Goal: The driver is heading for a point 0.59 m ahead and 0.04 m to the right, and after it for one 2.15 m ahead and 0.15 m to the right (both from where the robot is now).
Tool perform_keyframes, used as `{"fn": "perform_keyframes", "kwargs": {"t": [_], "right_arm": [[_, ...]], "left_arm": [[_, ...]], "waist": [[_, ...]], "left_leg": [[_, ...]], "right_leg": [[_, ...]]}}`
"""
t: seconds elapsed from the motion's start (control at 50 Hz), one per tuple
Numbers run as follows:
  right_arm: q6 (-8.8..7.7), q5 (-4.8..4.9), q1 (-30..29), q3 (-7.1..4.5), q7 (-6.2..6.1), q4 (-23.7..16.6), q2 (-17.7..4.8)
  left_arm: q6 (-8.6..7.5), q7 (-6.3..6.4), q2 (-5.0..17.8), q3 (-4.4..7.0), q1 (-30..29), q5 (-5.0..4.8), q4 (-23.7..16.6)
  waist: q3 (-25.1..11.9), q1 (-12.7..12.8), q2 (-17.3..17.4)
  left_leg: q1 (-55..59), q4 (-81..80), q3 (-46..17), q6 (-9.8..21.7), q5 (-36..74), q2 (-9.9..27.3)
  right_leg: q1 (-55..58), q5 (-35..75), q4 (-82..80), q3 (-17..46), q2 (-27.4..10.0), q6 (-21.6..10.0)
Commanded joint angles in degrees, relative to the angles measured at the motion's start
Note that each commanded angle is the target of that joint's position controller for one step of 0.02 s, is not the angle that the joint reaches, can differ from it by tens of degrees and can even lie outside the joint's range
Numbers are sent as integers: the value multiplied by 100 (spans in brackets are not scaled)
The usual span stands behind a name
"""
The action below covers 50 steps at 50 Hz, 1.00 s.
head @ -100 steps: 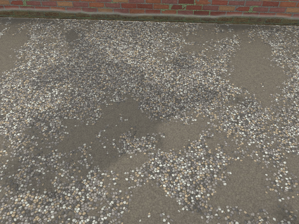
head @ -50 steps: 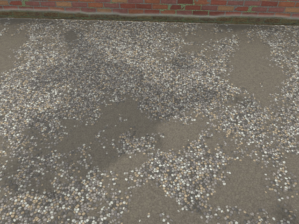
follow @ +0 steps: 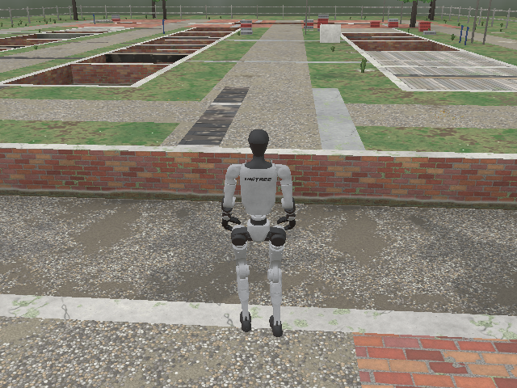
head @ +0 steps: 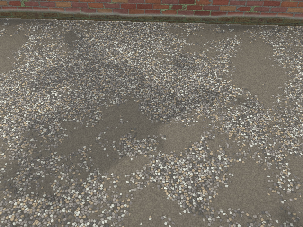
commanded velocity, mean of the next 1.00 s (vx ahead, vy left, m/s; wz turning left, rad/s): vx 0.19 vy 0.00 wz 0.00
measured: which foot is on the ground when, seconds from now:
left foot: down 0.00-1.00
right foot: down 0.00-1.00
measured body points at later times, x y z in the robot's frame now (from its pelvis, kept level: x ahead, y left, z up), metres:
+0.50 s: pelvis +0.01 +0.00 +0.02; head +0.01 +0.00 +0.47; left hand +0.17 +0.20 -0.09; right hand +0.14 -0.21 -0.09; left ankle -0.01 +0.08 -0.72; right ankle -0.06 -0.12 -0.72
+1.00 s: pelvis -0.02 +0.00 +0.01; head -0.01 +0.00 +0.46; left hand +0.16 +0.21 -0.09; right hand +0.14 -0.22 -0.09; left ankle -0.01 +0.08 -0.72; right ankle -0.06 -0.12 -0.72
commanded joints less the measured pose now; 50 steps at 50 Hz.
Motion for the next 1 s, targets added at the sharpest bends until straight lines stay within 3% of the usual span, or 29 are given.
{"fn": "perform_keyframes", "kwargs": {"t": [0.02,0.14,0.16,0.2,0.28,0.32,0.34,0.36,0.38,0.46,0.48,0.56,0.74,0.76,0.8,1.0], "right_arm": [[-96,-1,-359,-104,-10,-519,-367],[-96,-1,-357,-105,-10,-519,-367],[-154,-3,-294,-77,17,-482,-371],[-105,0,-179,-90,0,-433,-379],[-103,-16,-50,-42,-2,-282,-313],[-122,-11,21,-64,5,-185,-385],[-160,-72,-176,-66,71,-227,-362],[-190,-101,69,-87,97,-112,-372],[-211,-79,162,-106,110,-32,-406],[-217,-2,141,-143,124,101,-428],[-186,93,165,-170,44,136,-544],[-103,76,71,-187,-12,95,-526],[7,29,134,-263,-34,11,-633],[-25,24,59,-282,-12,-25,-722],[-45,14,17,-281,7,-87,-690],[-111,5,-80,-261,21,-204,-640]], "left_arm": [[-91,12,398,108,-436,2,-502],[-91,12,398,108,-436,2,-502],[-95,-44,277,43,-465,11,-574],[-83,2,410,103,-270,12,-406],[-61,-5,309,52,-283,7,-283],[-57,-1,374,69,-246,11,-190],[-33,-13,354,38,-574,15,-345],[-27,-8,413,62,-369,28,-245],[-25,1,460,83,-261,17,-186],[16,10,447,108,-217,-23,-127],[-1,41,472,134,-66,-67,-31],[10,40,444,134,-142,-58,-53],[12,44,566,170,-157,-31,-148],[23,-10,539,152,-286,2,-255],[29,-45,538,149,-241,23,-285],[80,-29,572,199,-375,1,-459]], "waist": [[-268,0,11],[-269,0,11],[-240,18,79],[-203,-1,-16],[89,-8,-70],[178,-6,-68],[352,-69,37],[-130,-81,19],[-289,-67,-9],[-560,-23,5],[-699,57,4],[-355,63,38],[-315,-2,-13],[-221,23,90],[-298,35,88],[-270,75,-38]], "left_leg": [[253,-667,-528,107,1847,437],[254,-665,-524,106,1845,439],[374,-783,-624,59,1647,467],[291,-821,-610,141,1609,498],[253,-1335,-682,69,1321,556],[381,-1545,-736,48,1618,578],[509,-1448,-666,27,2747,605],[842,-1461,-679,45,2994,635],[972,-1485,-683,53,3196,635],[1182,-1695,-676,75,3377,659],[1159,-1715,-775,89,2930,630],[996,-1760,-768,145,2758,645],[887,-1486,-744,227,2662,646],[874,-1419,-777,220,2529,626],[879,-1362,-837,287,2554,689],[695,-1249,-799,230,2071,583]], "right_leg": [[-202,1818,-457,242,-189,-90],[-205,1818,-455,243,-188,-90],[-368,1515,-556,236,-170,-55],[-203,1514,-630,311,-195,-92],[-66,1591,-1200,526,-339,-73],[70,1908,-1424,583,-394,-60],[-137,3180,-1390,662,-549,-11],[141,3390,-1419,652,-589,-18],[285,3508,-1447,626,-597,-16],[528,3363,-1610,555,-606,-12],[685,2584,-1559,417,-455,-6],[321,2353,-1592,427,-473,5],[-29,2404,-1348,412,-460,-53],[-225,2118,-1250,343,-383,-58],[-345,1827,-1210,333,-343,-33],[-431,1774,-1203,454,-365,-56]]}}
